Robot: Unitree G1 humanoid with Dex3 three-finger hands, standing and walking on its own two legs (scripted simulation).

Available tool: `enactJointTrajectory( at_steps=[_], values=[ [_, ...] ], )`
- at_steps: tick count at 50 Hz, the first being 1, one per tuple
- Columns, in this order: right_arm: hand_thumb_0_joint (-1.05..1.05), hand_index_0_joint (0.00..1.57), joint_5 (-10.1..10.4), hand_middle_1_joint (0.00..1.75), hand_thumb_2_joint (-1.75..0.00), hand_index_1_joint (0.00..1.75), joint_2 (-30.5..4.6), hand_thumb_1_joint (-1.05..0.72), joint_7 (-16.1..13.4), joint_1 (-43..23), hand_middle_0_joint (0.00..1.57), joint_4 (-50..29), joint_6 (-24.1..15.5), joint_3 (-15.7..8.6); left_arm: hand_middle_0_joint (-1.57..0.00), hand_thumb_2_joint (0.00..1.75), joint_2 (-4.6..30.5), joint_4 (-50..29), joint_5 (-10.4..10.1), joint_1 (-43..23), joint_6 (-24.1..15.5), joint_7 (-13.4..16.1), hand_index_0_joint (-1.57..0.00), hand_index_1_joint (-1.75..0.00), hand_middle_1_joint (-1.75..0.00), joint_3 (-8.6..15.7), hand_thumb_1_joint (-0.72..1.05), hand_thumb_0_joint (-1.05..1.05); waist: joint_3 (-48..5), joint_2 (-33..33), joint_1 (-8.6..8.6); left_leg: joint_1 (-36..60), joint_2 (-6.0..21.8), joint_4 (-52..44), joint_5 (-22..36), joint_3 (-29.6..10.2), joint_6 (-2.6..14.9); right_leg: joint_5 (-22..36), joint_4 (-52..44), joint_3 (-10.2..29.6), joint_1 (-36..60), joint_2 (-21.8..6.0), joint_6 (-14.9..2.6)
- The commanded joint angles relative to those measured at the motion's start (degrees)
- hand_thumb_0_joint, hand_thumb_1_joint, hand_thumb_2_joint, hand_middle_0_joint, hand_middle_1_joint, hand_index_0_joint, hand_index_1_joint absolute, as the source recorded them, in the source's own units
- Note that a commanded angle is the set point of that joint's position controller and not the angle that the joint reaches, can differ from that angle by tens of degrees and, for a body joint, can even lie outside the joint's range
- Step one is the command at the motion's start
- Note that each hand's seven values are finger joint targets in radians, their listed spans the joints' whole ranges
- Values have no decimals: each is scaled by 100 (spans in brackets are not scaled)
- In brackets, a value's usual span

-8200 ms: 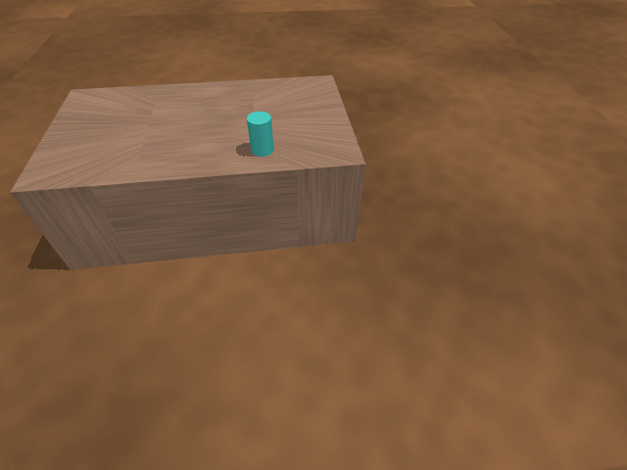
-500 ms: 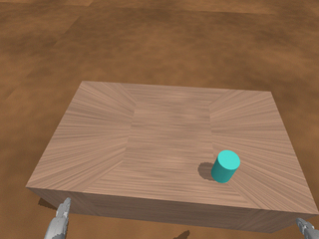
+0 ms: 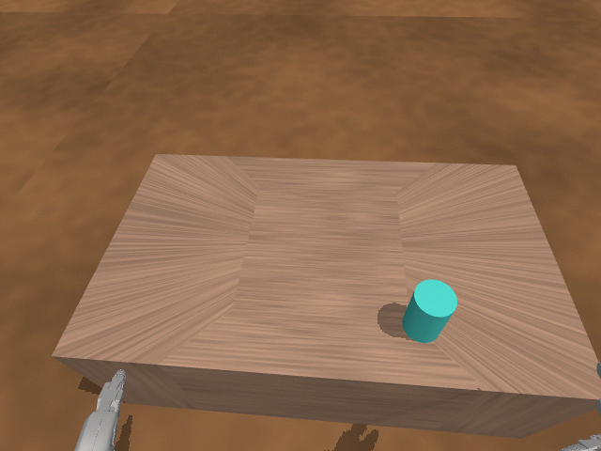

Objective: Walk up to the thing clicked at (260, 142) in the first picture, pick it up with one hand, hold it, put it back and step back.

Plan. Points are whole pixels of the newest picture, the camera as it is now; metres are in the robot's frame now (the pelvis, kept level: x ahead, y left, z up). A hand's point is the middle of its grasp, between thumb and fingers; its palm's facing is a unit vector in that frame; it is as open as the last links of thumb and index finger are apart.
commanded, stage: go down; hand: right
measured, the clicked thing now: (427, 312) +0.45 -0.24 -0.26
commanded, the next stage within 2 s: approach in 1.86 s
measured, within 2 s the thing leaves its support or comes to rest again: neither
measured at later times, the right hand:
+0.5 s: hand out of the picture +0.28 -0.39 -0.02, palm faces +0.25 +0.96 -0.16, open 17.5 cm
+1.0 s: hand out of the picture +0.32 -0.41 +0.00, palm faces +0.26 +0.96 -0.12, open 17.5 cm
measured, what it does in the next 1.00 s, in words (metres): stands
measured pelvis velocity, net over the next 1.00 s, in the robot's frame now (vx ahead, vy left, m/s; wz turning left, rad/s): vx -0.02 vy -0.02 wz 0.03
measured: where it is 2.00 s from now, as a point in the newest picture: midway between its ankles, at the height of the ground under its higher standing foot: outside the picture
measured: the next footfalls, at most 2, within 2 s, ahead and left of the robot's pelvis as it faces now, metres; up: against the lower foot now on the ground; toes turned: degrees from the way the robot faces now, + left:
none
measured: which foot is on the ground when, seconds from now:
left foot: down 0.00-1.00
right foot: down 0.00-1.00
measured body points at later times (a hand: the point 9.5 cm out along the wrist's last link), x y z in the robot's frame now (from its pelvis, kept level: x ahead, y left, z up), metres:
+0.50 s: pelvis -0.01 -0.01 -0.01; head +0.05 -0.04 +0.43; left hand +0.13 +0.27 -0.06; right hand +0.26 -0.44 -0.01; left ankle -0.04 +0.12 -0.71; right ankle +0.01 -0.12 -0.71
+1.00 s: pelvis -0.02 -0.02 -0.01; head +0.06 -0.06 +0.43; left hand +0.13 +0.25 -0.06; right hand +0.30 -0.46 +0.01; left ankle -0.04 +0.12 -0.71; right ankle +0.01 -0.12 -0.71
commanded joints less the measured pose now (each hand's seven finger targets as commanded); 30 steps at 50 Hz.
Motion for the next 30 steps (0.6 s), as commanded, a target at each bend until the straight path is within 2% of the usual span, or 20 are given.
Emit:
enactJointTrajectory(
  at_steps=[1,3,6,7,9,10,13,14,16,18,19,20,21,22,24,26,27,28,29,30],
  values=[
    [0,2,166,7,-7,7,-2121,61,174,-1149,0,-455,-505,-703,-6,6,836,-623,14,-140,-293,90,-6,-6,-5,327,-56,0,-1018,-741,79,-138,-91,-386,1697,-230,86,1515,-393,91,971,159,-158],
    [0,2,233,7,-7,7,-2251,60,339,-1527,1,-150,-617,-776,-6,6,742,-454,20,-236,-298,73,-5,-6,-5,216,-56,0,-980,-872,29,-232,-113,-317,1603,-215,114,1490,-350,122,820,139,-145],
    [0,2,237,6,-7,6,-2526,58,553,-1687,1,273,-712,-878,-6,6,1131,-734,23,-303,-317,113,-6,-6,-5,486,-56,0,-1232,-636,123,-263,-159,-314,1500,-185,125,1403,-354,156,877,118,-164],
    [0,2,245,6,-7,6,-2586,58,623,-1775,1,387,-758,-903,-6,6,1154,-860,26,-369,-323,124,-6,-6,-5,466,-56,0,-1335,-594,121,-177,-155,-315,1586,-198,118,1498,-328,155,935,124,-169],
    [0,2,307,6,-8,6,-2696,57,728,-1991,1,657,-870,-983,-6,6,943,-666,24,-228,-306,104,-6,-6,-5,278,-56,0,-1211,-680,53,-236,-179,-285,1552,-168,138,1533,-315,180,815,115,-168],
    [0,3,308,6,-8,6,-2758,56,760,-2058,1,847,-930,-1018,-6,7,902,-636,12,-197,-298,82,-6,-6,-6,265,-56,0,-1111,-634,62,-334,-178,-270,1498,-178,143,1473,-300,173,690,115,-173],
    [0,3,269,6,-8,6,-3095,56,819,-2301,1,839,-1110,-1135,-6,6,1109,-1002,21,-381,-309,100,-6,-6,-6,420,-56,0,-1397,-652,87,-206,-147,-287,1497,-263,140,1414,-256,139,782,141,-187],
    [0,3,300,6,-7,6,-3068,57,846,-2460,1,896,-1165,-1119,-6,6,1053,-957,25,-351,-308,95,-6,-6,-6,356,-56,0,-1412,-621,116,-228,-155,-274,1497,-270,132,1396,-237,148,757,135,-199],
    [0,2,314,6,-8,6,-3258,56,865,-2636,1,1018,-1288,-1233,-6,6,839,-716,26,-239,-287,60,-6,-6,-6,193,-56,0,-1233,-817,59,-367,-152,-224,1435,-283,145,1325,-192,141,565,142,-189],
    [0,2,284,6,-8,6,-3501,56,877,-2876,1,957,-1394,-1315,-6,6,1029,-859,45,-312,-297,90,-6,-6,-6,354,-56,0,-1493,-978,111,-444,-185,-180,1371,-270,171,1322,-188,171,725,109,-167],
    [0,3,286,6,-8,6,-3427,55,903,-2883,1,1059,-1411,-1259,-6,7,1136,-858,58,-300,-297,104,-6,-6,-6,438,-56,0,-1575,-1027,158,-530,-212,-143,1336,-239,183,1351,-198,198,816,78,-144],
    [0,3,300,6,-8,6,-3398,54,930,-2951,1,1105,-1424,-1232,-6,7,983,-722,62,-269,-289,79,-6,-6,-6,256,-56,0,-1459,-1067,113,-583,-221,-139,1292,-222,190,1365,-200,202,782,73,-144],
    [0,3,296,6,-8,6,-3375,53,954,-3080,1,1108,-1457,-1185,-6,6,905,-557,61,-121,-272,64,-6,-6,-6,255,-56,0,-1494,-1177,178,-668,-222,-118,1336,-241,193,1432,-151,198,801,77,-130],
    [0,3,317,6,-8,6,-3593,54,949,-3152,2,1011,-1503,-1340,-6,6,1004,-761,57,-345,-289,78,-6,-6,-6,295,-56,0,-1572,-1156,124,-621,-214,-154,1304,-244,187,1367,-131,200,780,82,-139],
    [0,3,331,6,-8,6,-3655,53,968,-3207,2,1143,-1520,-1357,-6,7,1114,-614,75,-266,-291,102,-6,-6,-6,381,-57,0,-1634,-1113,175,-661,-246,-118,1279,-215,189,1338,-147,229,775,57,-132],
    [0,3,323,6,-8,6,-3553,52,999,-3233,2,1159,-1534,-1290,-6,7,1034,-871,71,-418,-296,94,-6,-6,-6,263,-56,0,-1814,-1174,159,-591,-244,-132,1349,-215,194,1442,-123,229,930,64,-117],
    [0,3,350,6,-8,6,-3687,51,1011,-3414,2,1084,-1556,-1341,-6,6,1213,-974,59,-447,-304,125,-6,-6,-6,397,-56,0,-1875,-1056,217,-636,-279,-130,1313,-172,186,1451,-147,270,957,32,-119],
    [0,3,353,6,-7,6,-3731,52,1023,-3345,3,1275,-1555,-1386,-6,7,1055,-602,76,-179,-264,112,-6,-6,-6,279,-57,0,-1802,-1195,138,-698,-286,-96,1337,-160,195,1628,-125,291,989,13,-81],
    [0,3,357,6,-8,6,-3542,51,1040,-3182,2,1514,-1521,-1276,-6,7,942,-592,75,-97,-250,88,-6,-6,-6,201,-57,0,-1640,-1226,191,-742,-279,-117,1369,-162,199,1647,-106,269,850,43,-94],
    [0,3,385,6,-7,6,-3498,51,1061,-3136,3,1516,-1518,-1279,-6,7,1056,-798,61,-171,-261,94,-6,-6,-6,289,-57,0,-1673,-1000,204,-728,-293,-130,1371,-143,187,1656,-118,288,869,27,-114]
  ],
)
